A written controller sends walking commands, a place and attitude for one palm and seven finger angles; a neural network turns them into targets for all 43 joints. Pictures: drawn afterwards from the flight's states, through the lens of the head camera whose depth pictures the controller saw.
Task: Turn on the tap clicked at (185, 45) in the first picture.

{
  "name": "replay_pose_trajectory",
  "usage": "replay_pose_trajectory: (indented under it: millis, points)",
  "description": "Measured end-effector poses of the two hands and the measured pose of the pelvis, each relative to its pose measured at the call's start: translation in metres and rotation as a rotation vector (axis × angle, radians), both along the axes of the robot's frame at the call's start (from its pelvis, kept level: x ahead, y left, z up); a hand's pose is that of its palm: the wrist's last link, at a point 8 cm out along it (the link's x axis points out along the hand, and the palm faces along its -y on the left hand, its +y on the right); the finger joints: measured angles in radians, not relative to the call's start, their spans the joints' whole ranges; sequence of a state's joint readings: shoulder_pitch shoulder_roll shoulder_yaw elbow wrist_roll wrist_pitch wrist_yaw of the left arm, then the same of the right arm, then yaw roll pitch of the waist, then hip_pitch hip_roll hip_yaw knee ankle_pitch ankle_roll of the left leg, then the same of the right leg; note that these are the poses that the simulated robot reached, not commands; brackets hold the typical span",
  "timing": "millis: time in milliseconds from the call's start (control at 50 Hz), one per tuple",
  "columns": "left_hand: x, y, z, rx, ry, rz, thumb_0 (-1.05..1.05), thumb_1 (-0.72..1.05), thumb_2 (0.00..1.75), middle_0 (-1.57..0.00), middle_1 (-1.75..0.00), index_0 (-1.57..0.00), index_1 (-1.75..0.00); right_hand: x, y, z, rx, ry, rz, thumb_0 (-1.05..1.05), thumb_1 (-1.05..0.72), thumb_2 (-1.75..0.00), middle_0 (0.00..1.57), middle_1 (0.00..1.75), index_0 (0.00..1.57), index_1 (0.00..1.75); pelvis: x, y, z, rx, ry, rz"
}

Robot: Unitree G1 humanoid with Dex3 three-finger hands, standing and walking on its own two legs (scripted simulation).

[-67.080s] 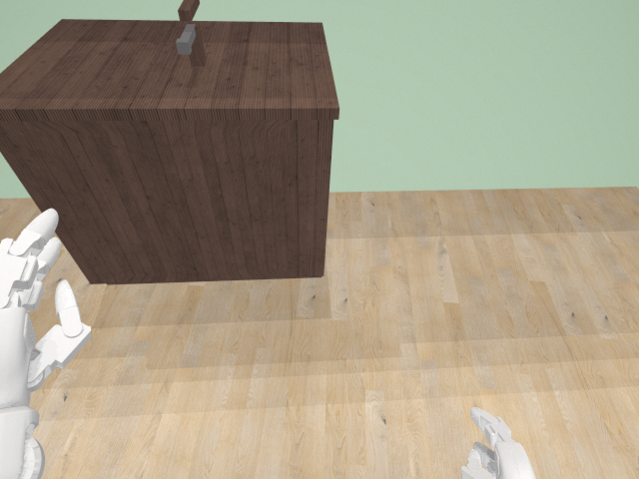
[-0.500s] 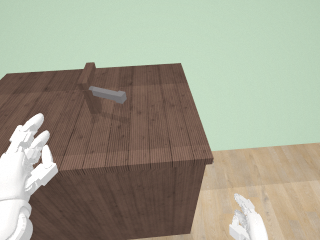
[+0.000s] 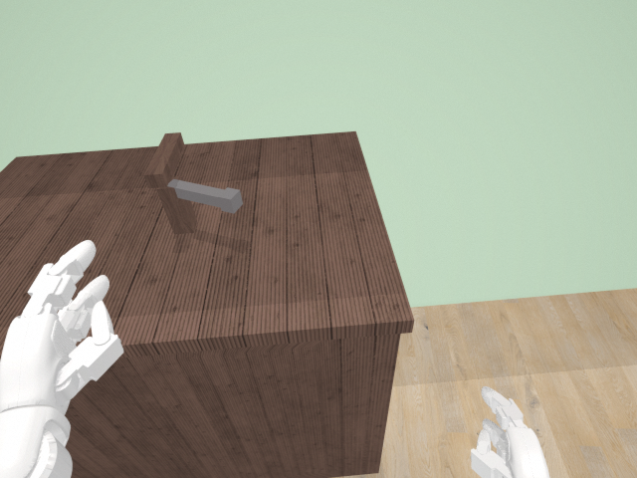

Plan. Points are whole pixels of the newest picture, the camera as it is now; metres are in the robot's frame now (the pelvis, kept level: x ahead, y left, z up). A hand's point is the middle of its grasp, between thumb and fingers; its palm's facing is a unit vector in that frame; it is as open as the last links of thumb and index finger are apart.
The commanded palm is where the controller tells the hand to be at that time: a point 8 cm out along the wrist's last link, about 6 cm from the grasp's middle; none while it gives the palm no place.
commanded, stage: turn the palm inward beside the body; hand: left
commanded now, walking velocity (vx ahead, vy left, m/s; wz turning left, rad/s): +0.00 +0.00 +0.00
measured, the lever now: (230, 200) +0.48 +0.22 +0.12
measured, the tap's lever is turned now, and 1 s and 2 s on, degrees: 64 64 64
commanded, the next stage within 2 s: reach beside the lever's end, fingers flat in 0.32 s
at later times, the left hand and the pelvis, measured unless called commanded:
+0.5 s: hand (131, 333) +0.19 +0.22 +0.17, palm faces +0.40 -0.90 -0.15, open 7.4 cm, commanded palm +0.15 +0.27 +0.18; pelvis +0.01 -0.01 +0.00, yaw +0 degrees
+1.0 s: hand (122, 300) +0.24 +0.26 +0.16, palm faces +0.42 -0.90 -0.12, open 7.5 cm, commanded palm +0.20 +0.31 +0.16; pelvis +0.01 +0.00 +0.00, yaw -1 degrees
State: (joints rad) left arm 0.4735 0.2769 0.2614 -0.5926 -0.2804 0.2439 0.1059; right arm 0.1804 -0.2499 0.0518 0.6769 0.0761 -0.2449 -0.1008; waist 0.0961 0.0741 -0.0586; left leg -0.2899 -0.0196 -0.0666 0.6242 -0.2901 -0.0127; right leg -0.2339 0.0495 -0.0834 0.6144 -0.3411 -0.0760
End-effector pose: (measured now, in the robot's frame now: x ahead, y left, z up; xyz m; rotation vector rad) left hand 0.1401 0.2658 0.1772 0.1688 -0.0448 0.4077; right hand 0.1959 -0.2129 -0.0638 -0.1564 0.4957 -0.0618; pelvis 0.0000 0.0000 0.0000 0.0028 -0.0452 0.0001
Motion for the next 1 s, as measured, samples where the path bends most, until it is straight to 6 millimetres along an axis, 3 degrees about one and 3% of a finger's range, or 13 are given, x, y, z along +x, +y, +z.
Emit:
replay_pose_trajectory:
  millis: [440,660,1000]
  points:
    - [0.013,-0.011,-0.002,-0.007,0.015,0.0,0.02,0.89,0.9,-0.21,-0.3,-0.2,-0.3,0.007,-0.014,-0.004,0.0,0.016,-0.014,0.02,-0.9,-0.9,0.2,0.3,0.2,0.3,0.012,-0.009,0.0,0.006,0.016,-0.002]
    - [0.024,0.009,-0.007,-0.016,0.018,0.04,0.02,0.89,0.9,-0.21,-0.3,-0.2,-0.3,0.004,-0.011,-0.006,-0.006,0.034,-0.019,0.02,-0.9,-0.9,0.2,0.3,0.2,0.3,0.009,-0.006,0.001,0.004,0.017,0.0]
    - [0.058,0.031,-0.014,-0.045,0.023,0.031,0.02,0.9,0.9,-0.2,-0.29,-0.2,-0.3,-0.008,-0.007,-0.006,-0.025,0.078,-0.058,0.02,-0.9,-0.9,0.2,0.3,0.2,0.3,0.007,0.005,0.004,0.004,0.023,-0.015]
